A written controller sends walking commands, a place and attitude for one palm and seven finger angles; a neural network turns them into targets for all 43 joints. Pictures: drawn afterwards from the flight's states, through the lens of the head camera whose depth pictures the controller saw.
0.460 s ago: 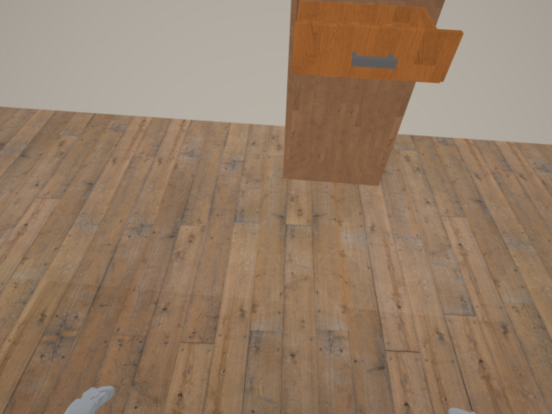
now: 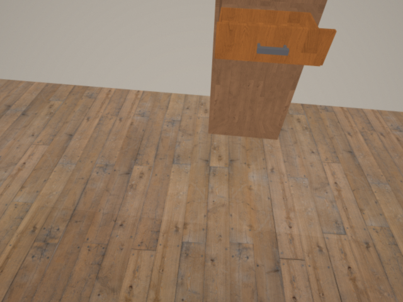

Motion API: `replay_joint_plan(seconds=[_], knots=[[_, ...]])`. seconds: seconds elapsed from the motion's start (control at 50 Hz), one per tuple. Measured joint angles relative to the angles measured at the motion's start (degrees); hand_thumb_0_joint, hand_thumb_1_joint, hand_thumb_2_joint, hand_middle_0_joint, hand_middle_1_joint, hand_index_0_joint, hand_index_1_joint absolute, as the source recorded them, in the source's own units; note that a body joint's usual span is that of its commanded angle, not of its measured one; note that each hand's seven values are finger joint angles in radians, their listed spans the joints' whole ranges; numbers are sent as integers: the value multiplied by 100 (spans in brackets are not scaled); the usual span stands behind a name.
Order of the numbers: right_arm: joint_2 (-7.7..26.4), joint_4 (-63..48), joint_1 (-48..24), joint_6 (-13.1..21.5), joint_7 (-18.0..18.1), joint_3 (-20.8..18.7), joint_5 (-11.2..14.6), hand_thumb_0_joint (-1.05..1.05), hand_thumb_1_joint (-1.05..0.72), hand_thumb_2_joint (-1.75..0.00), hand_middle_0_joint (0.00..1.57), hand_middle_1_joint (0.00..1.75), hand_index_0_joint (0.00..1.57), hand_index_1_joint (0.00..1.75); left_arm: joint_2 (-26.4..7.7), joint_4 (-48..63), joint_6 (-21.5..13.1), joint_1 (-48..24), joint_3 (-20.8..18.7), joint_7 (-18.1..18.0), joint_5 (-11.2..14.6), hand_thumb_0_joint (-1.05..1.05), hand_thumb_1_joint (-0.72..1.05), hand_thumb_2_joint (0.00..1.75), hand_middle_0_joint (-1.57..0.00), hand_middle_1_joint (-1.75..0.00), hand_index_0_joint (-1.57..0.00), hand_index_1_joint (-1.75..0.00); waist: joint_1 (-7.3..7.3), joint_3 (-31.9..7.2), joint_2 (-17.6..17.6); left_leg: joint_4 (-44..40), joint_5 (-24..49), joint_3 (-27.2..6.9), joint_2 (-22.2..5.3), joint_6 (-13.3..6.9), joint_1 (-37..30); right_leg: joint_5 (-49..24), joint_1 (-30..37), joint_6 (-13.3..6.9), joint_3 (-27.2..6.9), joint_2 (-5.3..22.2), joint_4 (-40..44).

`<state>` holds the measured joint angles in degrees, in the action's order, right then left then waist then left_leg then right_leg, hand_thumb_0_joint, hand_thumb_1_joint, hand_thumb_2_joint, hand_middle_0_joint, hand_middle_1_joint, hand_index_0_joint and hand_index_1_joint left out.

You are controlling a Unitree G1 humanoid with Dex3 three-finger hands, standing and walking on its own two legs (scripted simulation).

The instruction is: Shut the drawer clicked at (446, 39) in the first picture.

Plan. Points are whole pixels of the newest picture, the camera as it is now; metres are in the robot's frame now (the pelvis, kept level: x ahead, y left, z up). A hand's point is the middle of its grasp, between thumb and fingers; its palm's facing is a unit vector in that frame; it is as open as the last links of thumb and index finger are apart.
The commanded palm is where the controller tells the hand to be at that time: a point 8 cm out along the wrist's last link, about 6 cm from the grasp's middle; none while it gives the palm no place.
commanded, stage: stand and wait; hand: left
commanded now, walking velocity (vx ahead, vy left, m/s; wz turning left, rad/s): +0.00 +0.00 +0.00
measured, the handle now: (272, 48) +1.02 -0.22 +0.04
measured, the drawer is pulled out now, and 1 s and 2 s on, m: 0.29 0.29 0.29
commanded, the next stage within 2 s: look at it before walking up in 0.56 s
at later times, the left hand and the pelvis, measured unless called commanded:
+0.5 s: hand out of the picture +0.06 +0.23 -0.15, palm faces -0.03 -0.94 -0.34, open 7.4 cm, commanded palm none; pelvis -0.02 -0.01 +0.00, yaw +0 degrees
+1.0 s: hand out of the picture +0.05 +0.23 -0.15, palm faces -0.03 -0.94 -0.33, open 7.4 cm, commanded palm none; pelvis -0.03 -0.01 +0.00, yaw +0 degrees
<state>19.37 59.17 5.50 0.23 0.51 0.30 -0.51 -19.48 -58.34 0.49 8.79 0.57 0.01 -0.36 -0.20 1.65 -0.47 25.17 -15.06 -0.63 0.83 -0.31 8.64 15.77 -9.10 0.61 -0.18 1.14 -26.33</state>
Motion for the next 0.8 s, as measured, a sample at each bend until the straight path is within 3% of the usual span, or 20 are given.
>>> replay_joint_plan(seconds=[0.8], knots=[[-2, 482, 257, 33, -26, 12, 13, 1, -90, -90, 20, 30, 20, 30, 20, -372, -65, -71, -8, 31, 1, 1, 91, 90, -20, -30, -21, -30, 55, -14, 11, -357, 417, -21, -144, 126, 5, -438, -6, -111, 21, -141, 378]])
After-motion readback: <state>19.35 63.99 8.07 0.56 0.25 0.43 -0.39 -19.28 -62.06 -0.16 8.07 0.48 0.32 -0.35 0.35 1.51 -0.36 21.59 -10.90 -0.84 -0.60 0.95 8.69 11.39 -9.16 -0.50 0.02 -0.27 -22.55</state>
